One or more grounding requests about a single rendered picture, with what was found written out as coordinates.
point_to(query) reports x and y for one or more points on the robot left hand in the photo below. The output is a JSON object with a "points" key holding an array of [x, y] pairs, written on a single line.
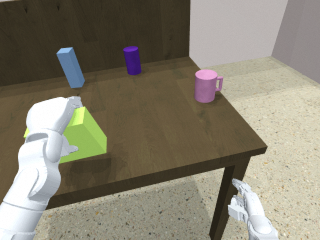
{"points": [[54, 114]]}

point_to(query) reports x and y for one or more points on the robot right hand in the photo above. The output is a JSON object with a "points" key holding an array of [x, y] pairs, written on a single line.
{"points": [[250, 204]]}

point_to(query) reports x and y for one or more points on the sponge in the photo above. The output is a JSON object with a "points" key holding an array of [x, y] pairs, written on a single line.
{"points": [[83, 132]]}

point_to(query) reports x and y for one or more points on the right robot forearm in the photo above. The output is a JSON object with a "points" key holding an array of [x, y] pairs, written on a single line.
{"points": [[260, 228]]}

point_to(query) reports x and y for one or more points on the table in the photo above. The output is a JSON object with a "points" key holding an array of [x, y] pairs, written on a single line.
{"points": [[156, 131]]}

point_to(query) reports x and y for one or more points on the left robot forearm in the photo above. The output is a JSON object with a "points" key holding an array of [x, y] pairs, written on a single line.
{"points": [[37, 180]]}

